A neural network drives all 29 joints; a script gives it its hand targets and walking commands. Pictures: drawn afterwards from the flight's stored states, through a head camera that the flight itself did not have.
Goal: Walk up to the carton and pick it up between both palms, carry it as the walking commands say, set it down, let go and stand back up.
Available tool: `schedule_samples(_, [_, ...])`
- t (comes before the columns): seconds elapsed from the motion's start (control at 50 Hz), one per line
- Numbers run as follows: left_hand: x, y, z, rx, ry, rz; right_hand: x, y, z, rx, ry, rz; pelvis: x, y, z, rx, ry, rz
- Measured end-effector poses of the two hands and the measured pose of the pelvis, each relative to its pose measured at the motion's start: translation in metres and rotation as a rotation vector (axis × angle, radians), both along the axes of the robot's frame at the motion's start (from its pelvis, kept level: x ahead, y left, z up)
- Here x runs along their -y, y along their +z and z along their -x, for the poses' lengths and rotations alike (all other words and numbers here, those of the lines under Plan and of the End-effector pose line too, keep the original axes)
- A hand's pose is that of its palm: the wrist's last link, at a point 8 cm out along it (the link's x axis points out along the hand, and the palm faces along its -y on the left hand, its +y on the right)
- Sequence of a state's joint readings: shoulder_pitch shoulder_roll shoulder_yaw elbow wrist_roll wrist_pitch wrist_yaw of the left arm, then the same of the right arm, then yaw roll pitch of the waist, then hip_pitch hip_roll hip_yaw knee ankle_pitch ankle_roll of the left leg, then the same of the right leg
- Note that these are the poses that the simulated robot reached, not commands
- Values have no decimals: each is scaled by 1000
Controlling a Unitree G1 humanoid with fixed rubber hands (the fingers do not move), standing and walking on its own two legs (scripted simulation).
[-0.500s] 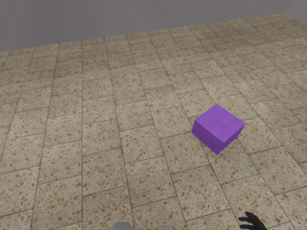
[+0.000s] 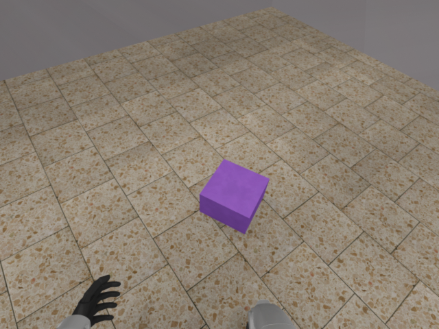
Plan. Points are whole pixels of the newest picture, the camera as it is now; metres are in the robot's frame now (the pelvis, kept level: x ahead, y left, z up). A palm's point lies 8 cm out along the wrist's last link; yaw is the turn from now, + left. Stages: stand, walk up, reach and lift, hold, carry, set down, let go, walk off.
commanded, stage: walk up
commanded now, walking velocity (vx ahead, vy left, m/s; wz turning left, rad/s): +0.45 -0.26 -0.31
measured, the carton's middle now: (234, 195) +0.81 -0.18 -0.69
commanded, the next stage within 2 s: none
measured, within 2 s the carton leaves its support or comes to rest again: neither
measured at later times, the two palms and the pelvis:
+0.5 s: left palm out of the picture +0.17 +0.19 -0.13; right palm (341, 224) +0.34 -0.32 -0.10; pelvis +0.19 -0.07 +0.00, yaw -5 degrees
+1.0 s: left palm (168, 200) +0.46 +0.09 -0.13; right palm (366, 291) +0.20 -0.34 -0.14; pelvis +0.30 -0.12 +0.00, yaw -8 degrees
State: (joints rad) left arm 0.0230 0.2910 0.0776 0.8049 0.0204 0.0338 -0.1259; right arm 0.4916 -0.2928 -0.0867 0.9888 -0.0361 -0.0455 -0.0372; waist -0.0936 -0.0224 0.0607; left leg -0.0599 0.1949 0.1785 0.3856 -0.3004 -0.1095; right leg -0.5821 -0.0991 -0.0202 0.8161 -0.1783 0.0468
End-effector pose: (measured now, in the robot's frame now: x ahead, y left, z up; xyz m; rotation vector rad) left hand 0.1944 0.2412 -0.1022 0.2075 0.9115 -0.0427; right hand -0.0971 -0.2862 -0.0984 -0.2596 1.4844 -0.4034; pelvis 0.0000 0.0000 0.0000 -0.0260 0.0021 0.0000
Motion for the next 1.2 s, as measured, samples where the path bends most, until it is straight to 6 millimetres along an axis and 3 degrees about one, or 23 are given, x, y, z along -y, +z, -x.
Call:
schedule_samples(0.08, [59, 6, -83, 79, -90, 4, 16, -17, -10, -45, -72, -49, 31, -11, -41, -15, -16, -9])
schedule_samples(0.12, [78, -2, -109, 112, -91, -25, 29, -36, -32, -44, -62, -89, 49, -25, -62, -19, -23, -22])
schedule_samples(0.14, [84, -7, -112, 104, -80, -41, 34, -45, -49, -27, -49, -105, 56, -28, -70, -20, -32, -21])
schedule_samples(0.18, [87, -17, -98, 27, -49, -67, 43, -52, -100, 59, -14, -125, 64, -25, -84, -15, -41, -25])
schedule_samples(0.28, [76, -21, -31, -192, 85, -113, 52, -47, -237, 265, 103, -163, 76, -8, -119, 1, -60, -29])
schedule_samples(0.38, [64, -20, 17, -355, 185, -140, 53, -28, -345, 401, 187, -163, 81, 0, -152, 11, -76, -23])
schedule_samples(0.46, [58, -24, 28, -438, 219, -133, 45, -12, -412, 483, 233, -151, 77, 1, -179, 15, -88, -13])
schedule_samples(0.54, [52, -39, 12, -478, 222, -105, 31, -4, -457, 533, 252, -124, 66, -5, -210, 17, -103, 0])
schedule_samples(0.58, [49, -48, -9, -478, 202, -97, 28, -6, -463, 532, 243, -102, 60, -9, -223, 21, -109, -5])
schedule_samples(0.62, [48, -49, -38, -457, 170, -93, 30, -6, -452, 491, 208, -87, 58, -7, -234, 25, -119, -1])
schedule_samples(0.76, [57, -41, -145, -351, 80, -59, 49, -1, -359, 237, 30, -33, 65, 8, -267, 3, -124, 30])
schedule_samples(0.84, [81, -36, -195, -296, 30, -43, 50, -1, -316, 127, -48, -54, 77, 11, -281, -5, -126, 32])
schedule_samples(0.94, [126, -28, -249, -205, -26, -54, 50, -20, -291, 31, -125, -138, 100, 5, -294, 7, -134, -4])
schedule_samples(1.02, [152, -25, -261, -178, -34, -93, 53, -45, -298, 21, -153, -205, 119, -3, -302, 15, -140, -32])
schedule_samples(1.1, [164, -19, -254, -194, -9, -103, 55, -53, -323, 47, -138, -242, 127, 0, -306, 25, -131, -32])
schedule_samples(1.2, [165, -25, -238, -234, 42, -85, 60, -55, -351, 91, -88, -238, 131, 0, -309, 37, -129, -12])
